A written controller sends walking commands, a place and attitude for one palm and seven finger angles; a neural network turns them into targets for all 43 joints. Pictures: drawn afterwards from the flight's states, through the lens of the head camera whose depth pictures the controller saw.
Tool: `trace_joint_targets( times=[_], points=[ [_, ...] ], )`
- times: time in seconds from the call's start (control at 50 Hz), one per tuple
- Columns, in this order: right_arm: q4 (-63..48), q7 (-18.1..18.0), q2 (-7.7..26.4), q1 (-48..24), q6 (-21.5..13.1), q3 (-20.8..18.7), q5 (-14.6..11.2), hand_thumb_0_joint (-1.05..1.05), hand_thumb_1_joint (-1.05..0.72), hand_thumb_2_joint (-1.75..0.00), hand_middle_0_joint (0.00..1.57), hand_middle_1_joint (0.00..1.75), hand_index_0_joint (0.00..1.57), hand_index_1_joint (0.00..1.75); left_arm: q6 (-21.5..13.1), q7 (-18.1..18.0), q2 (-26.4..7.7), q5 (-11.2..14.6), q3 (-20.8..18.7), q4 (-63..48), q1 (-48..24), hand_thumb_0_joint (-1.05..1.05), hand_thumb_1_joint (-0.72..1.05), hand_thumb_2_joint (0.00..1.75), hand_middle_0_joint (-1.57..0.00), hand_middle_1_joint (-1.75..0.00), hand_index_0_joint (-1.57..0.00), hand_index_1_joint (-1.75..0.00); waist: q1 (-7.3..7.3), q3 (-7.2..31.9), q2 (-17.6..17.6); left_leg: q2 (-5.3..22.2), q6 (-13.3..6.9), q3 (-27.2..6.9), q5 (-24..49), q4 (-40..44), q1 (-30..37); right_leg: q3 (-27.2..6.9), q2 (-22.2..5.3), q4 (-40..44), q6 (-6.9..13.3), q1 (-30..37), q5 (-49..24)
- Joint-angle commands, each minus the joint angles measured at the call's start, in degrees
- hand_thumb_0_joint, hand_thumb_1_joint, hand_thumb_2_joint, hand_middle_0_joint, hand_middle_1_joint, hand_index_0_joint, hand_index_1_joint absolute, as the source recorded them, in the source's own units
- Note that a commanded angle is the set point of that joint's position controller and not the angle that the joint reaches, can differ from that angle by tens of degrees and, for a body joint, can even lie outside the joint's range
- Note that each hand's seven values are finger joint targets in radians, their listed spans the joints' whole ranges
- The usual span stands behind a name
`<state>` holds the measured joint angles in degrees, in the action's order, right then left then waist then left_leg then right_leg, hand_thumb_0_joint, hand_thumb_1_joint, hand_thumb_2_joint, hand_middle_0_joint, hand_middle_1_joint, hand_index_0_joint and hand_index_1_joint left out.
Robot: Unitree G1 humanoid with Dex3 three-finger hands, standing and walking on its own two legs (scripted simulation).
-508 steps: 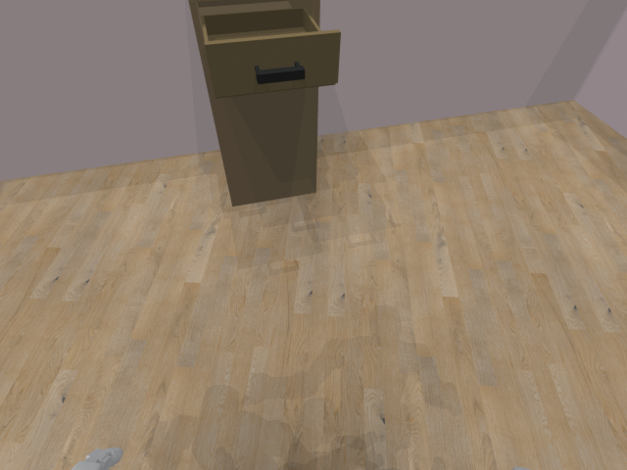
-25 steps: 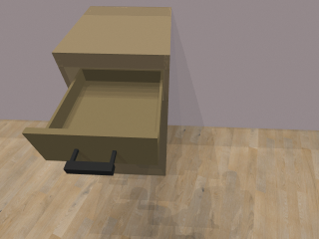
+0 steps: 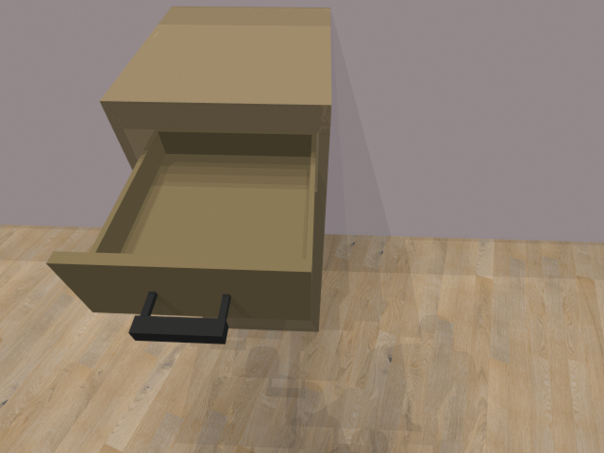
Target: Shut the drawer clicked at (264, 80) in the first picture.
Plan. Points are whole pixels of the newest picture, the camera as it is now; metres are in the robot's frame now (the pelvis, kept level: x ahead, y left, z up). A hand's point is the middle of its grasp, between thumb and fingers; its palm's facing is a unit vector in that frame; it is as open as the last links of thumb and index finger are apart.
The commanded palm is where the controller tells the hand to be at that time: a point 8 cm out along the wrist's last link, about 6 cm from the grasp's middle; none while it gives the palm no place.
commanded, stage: come to a stop and stand still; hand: left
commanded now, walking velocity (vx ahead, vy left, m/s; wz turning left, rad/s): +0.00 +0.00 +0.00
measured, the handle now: (184, 314) +0.29 +0.19 +0.01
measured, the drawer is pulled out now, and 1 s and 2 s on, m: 0.30 0.30 0.29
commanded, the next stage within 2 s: look again from close up in 0.18 s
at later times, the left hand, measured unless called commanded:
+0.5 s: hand out of the picture +0.00 +0.17 -0.18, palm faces +0.03 -0.98 -0.19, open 7.3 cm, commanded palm none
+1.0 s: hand out of the picture +0.10 +0.21 -0.12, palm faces +0.20 -0.94 -0.26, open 7.1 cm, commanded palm +0.10 +0.22 -0.05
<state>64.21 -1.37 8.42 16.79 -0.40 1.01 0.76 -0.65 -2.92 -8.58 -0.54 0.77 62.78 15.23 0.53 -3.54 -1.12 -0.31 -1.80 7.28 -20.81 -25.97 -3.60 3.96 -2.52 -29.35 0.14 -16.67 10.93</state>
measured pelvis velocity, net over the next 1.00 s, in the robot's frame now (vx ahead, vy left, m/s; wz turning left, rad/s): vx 0.02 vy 0.01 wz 0.03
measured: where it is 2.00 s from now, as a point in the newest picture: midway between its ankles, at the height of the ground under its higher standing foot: outside the picture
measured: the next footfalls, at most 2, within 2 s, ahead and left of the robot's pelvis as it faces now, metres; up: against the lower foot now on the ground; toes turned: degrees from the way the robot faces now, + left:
none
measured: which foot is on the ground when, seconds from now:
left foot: down 0.00-1.00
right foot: down 0.00-1.00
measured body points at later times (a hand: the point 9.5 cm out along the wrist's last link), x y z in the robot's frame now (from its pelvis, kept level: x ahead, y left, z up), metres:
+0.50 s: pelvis +0.01 +0.01 +0.00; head +0.03 +0.01 +0.45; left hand +0.00 +0.23 -0.16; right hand -0.01 -0.21 -0.16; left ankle -0.07 +0.09 -0.73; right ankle +0.05 -0.12 -0.73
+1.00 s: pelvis +0.02 +0.01 +0.00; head +0.02 +0.01 +0.45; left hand +0.09 +0.26 -0.10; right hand +0.03 -0.21 -0.15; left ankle -0.07 +0.09 -0.74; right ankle +0.05 -0.11 -0.73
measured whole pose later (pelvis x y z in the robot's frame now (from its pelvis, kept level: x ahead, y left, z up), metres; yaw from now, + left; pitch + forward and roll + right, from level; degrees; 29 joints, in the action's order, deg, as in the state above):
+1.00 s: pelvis +0.02 +0.01 +0.00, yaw +2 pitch +0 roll +1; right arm 55.7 -3.6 8.1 24.2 -13.2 0.3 -1.9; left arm 5.0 -7.7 -11.7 5.4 0.6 22.9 28.2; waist 0.3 -0.2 0.9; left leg -2.9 -2.3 6.5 -21.8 -26.2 -4.3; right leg 2.7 -4.0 -35.2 0.3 -18.9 15.6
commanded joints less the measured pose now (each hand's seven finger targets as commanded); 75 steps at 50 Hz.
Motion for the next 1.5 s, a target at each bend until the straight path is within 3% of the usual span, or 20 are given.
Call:
trace_joint_targets(
  times=[0.0,0.12,0.84,0.86,0.88,0.9,0.92,0.94,1.0,1.04,1.06,1.1,1.12,1.14,1.16,1.22,1.26,1.32,1.38,1.48],
  points=[
    [-0.05,-0.54,5.41,4.4,-0.77,-1.49,0.0,0.0,-0.9,-0.9,0.2,0.3,0.2,0.3,-0.79,-0.15,-5.32,0.28,-0.97,-1.5,3.79,0.0,0.9,0.9,-0.2,-0.3,-0.2,-0.3,-0.03,-0.18,1.48,6.48,-0.5,-6.54,11.72,6.54,-6.96,-6.2,-4.62,3.39,2.13,6.16,-11.47],
    [0.98,-0.83,5.08,4.9,-0.86,-1.55,-0.06,0.0,-0.9,-0.9,0.2,0.3,0.2,0.3,-0.62,-0.2,-4.9,0.26,-1.06,-1.0,4.1,0.0,0.9,0.9,-0.2,-0.3,-0.2,-0.3,0.09,0.36,0.16,6.93,-0.25,-6.11,17.07,6.67,-5.48,-5.38,-4.21,2.42,2.04,6.96,-14.34],
    [2.91,-1.47,3.66,7.2,-1.02,-1.37,-0.23,0.0,-0.9,-0.9,0.2,0.3,0.2,0.3,-0.05,-0.17,-2.38,0.14,-1.5,0.51,6.44,0.0,0.9,0.9,-0.2,-0.3,-0.2,-0.3,-0.22,-2.39,0.6,7.25,-0.54,-5.98,18.6,7.56,-4.56,-5.15,-3.47,2.21,1.68,5.51,-11.86],
    [-2.2,-1.11,6.42,2.34,-1.74,-2.02,-1.05,0.0,-0.9,-0.9,0.2,0.3,0.2,0.3,-0.9,-2.07,-5.99,-0.43,-1.54,2.98,9.82,0.0,0.9,0.9,-0.2,-0.3,-0.2,-0.3,-1.72,-1.03,8.36,9.4,0.47,-5.12,38.3,-4.02,-9.24,-4.12,-5.44,-0.93,0.96,8.01,-33.02],
    [-24.15,-3.16,16.39,2.36,-11.79,-2.68,-3.72,0.0,-0.9,-0.9,0.2,0.3,0.2,0.3,-12.03,-1.03,-14.81,10.64,-3.86,-86.7,-35.09,0.0,0.9,0.9,-0.22,-0.32,-0.22,-0.32,4.32,27.43,-8.34,3.68,3.7,-10.62,45.62,3.41,1.77,-3.69,0.15,-5.42,0.4,11.26,-21.1],
    [-20.02,-4.05,11.84,-2.23,-17.2,-2.59,-2.32,0.0,-0.9,-0.9,0.2,0.3,0.2,0.3,-7.88,-3.87,-11.9,5.94,-3.46,-74.17,-13.77,0.0,0.9,0.9,-0.24,-0.34,-0.24,-0.34,0.07,25.59,-20.92,5.78,5.62,-8.58,55.05,5.42,4.49,-1.99,1.09,-8.87,2.58,5.68,-1.31],
    [-19.85,-3.21,8.55,-2.19,-19.44,-3.39,-3.79,0.0,-0.9,-0.9,0.2,0.3,0.2,0.3,0.86,-6.35,-0.72,7.19,2.19,-61.16,3.09,0.0,0.9,0.9,-0.26,-0.37,-0.26,-0.37,1.03,12.24,-15.76,6.23,7.68,-8.12,55.01,6.81,-1.5,1.89,1.46,-11.53,1.23,-2.83,7.29],
    [-17.77,-2.29,9.35,0.77,-20.72,-2.92,-3.75,0.0,-0.9,-0.9,0.2,0.3,0.2,0.3,2.21,-4.92,4.21,8.14,7.01,-63.59,4.06,0.0,0.9,0.9,-0.28,-0.39,-0.28,-0.39,0.87,6.74,-8.32,5.51,6.54,-8.4,48.95,5.43,-2.94,0.94,1.41,-9.32,0.39,-4.89,5.78],
    [-25.37,-1.05,13.28,-1.67,-23.34,-4.75,-1.22,0.0,-0.9,-0.9,0.2,0.3,0.2,0.3,-3.58,-1.93,-0.15,7.69,2.2,-70.4,7.4,0.0,0.9,0.9,-0.34,-0.45,-0.34,-0.45,2.73,6.17,7.95,3.25,3.24,-11.04,32.61,-5.65,-13.9,1.01,1.1,-2.47,1.38,-4.79,-5.26],
    [-30.29,0.82,12.58,-2.02,-23.25,-5.5,-1.25,0.0,-0.9,-0.9,0.2,0.3,0.2,0.3,-9.47,3.02,1.67,7.87,1.1,-66.83,20.52,0.0,0.9,0.9,-0.38,-0.5,-0.38,-0.5,-0.16,11.16,17.71,1.44,3.07,-9.01,28.47,-10.47,-20.19,1.2,1.05,-6.16,1.44,-3.66,-8.69],
    [-32.77,1.76,12.26,-4.36,-22.54,-5.84,-1.41,0.0,-0.9,-0.9,0.2,0.3,0.2,0.3,-13.25,6.47,4.36,9.43,1.27,-63.9,26.89,0.0,0.9,0.9,-0.4,-0.52,-0.4,-0.52,-1.32,8.47,19.82,1.04,2.99,-8.2,21.5,-11.93,-26.37,1.31,0.73,-8.15,1.23,-5.28,-5.91],
    [-37.07,3.44,12.92,-7.88,-20.95,-6.29,-1.57,0.0,-0.9,-0.9,0.2,0.3,0.2,0.3,-22.32,12.78,-0.51,11.93,-4.35,-66.03,27.57,0.0,0.9,0.9,-0.44,-0.56,-0.44,-0.56,-2.71,9.86,14.04,-0.79,3.24,-5.68,8.95,-15.41,-34.84,-0.8,0.3,-11.79,1.68,-7.69,1.72],
    [-39.26,4.02,12.68,-7.94,-20.9,-6.0,-1.46,0.0,-0.9,-0.9,0.2,0.3,0.2,0.3,-26.81,14.02,-3.77,11.84,-6.3,-73.95,22.29,0.0,0.9,0.9,-0.46,-0.58,-0.46,-0.58,-3.32,12.81,1.05,-1.28,3.21,-5.09,7.23,-16.61,-34.23,-2.86,-0.23,-13.43,2.64,-7.89,3.77],
    [-41.23,4.11,12.23,-7.55,-20.9,-6.02,-0.79,0.0,-0.9,-0.9,0.2,0.3,0.2,0.3,-30.62,14.66,-7.94,11.58,-9.48,-80.81,20.73,0.0,0.9,0.9,-0.48,-0.6,-0.48,-0.6,-4.3,18.41,-7.74,-1.5,3.25,-4.71,8.75,-17.22,-31.8,-2.98,0.31,-15.47,3.39,-6.89,3.76],
    [-41.68,4.08,11.58,-7.11,-20.88,-5.85,-0.46,0.0,-0.9,-0.9,0.2,0.3,0.2,0.3,-33.23,14.79,-8.78,11.31,-10.36,-80.94,21.87,0.0,0.9,0.9,-0.5,-0.62,-0.5,-0.62,-3.9,18.8,-9.87,-1.22,2.85,-5.04,10.37,-18.95,-31.74,-2.78,0.64,-17.45,3.56,-8.45,2.16],
    [-42.26,3.64,11.38,-6.33,-19.79,-5.89,-0.49,0.0,-0.9,-0.9,0.2,0.3,0.2,0.3,-39.58,15.11,-8.23,11.59,-10.64,-82.02,12.73,0.0,0.9,0.9,-0.56,-0.69,-0.56,-0.69,0.24,16.19,-0.52,-0.61,1.54,-7.11,4.48,-25.8,-38.79,-4.36,1.08,-20.53,2.78,-18.21,7.61],
    [-44.21,2.97,11.92,-6.58,-19.48,-5.41,-1.93,0.0,-0.9,-0.9,0.2,0.3,0.2,0.3,-38.41,16.52,-6.51,13.31,-9.12,-79.74,12.55,0.0,0.9,0.9,-0.6,-0.73,-0.6,-0.73,1.07,13.77,0.07,-0.9,1.11,-7.04,-2.29,-27.16,-42.03,-6.89,0.43,-17.65,2.35,-19.59,16.43],
    [-45.78,1.61,13.27,-5.46,-19.23,-4.66,-3.37,0.0,-0.9,-0.9,0.2,0.3,0.2,0.3,-32.79,19.1,-8.65,13.82,-7.38,-82.42,7.55,0.0,0.9,0.9,-0.66,-0.8,-0.66,-0.8,2.88,16.34,-1.54,-0.88,0.18,-6.69,-4.74,-27.56,-41.6,-8.63,-0.09,-13.96,1.53,-17.06,20.73],
    [-46.33,0.48,12.7,-4.56,-19.18,-4.17,-3.84,0.0,-0.9,-0.9,0.2,0.3,0.2,0.3,-26.02,21.32,-9.6,14.08,-6.58,-84.59,7.85,0.0,0.9,0.9,-0.72,-0.86,-0.72,-0.86,1.94,21.63,-2.0,-0.91,-0.12,-7.08,-0.11,-26.44,-39.31,-8.09,-0.19,-13.29,0.96,-10.39,14.34],
    [-45.45,-0.34,10.79,-7.17,-18.47,-2.92,-3.61,0.0,-0.9,-0.9,0.2,0.3,0.2,0.3,-19.54,19.8,-10.28,15.67,-10.69,-82.72,9.07,0.0,0.9,0.9,-0.82,-0.97,-0.82,-0.97,0.38,18.99,2.46,-0.61,0.39,-7.9,1.15,-23.66,-40.52,-7.93,-0.57,-10.79,0.44,-6.19,14.69]
  ],
)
